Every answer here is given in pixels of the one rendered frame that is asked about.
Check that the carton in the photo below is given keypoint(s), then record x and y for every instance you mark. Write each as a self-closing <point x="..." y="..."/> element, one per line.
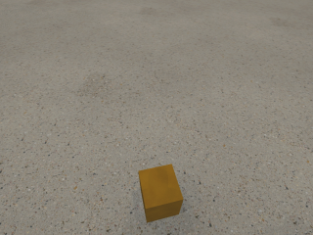
<point x="160" y="191"/>

